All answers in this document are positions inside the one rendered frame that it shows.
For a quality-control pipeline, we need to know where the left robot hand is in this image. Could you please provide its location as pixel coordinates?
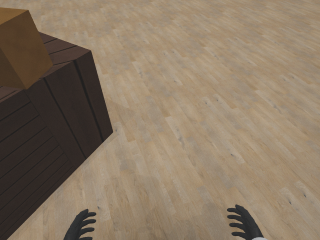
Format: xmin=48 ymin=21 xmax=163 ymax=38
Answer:
xmin=63 ymin=209 xmax=96 ymax=240

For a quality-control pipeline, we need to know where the pedestal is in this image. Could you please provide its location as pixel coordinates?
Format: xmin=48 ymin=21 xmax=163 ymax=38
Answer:
xmin=0 ymin=32 xmax=113 ymax=240

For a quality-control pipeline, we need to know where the right robot hand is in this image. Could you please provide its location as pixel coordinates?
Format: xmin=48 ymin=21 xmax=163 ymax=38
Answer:
xmin=227 ymin=204 xmax=264 ymax=240

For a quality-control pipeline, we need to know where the carton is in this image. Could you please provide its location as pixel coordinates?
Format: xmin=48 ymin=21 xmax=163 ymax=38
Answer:
xmin=0 ymin=7 xmax=53 ymax=90

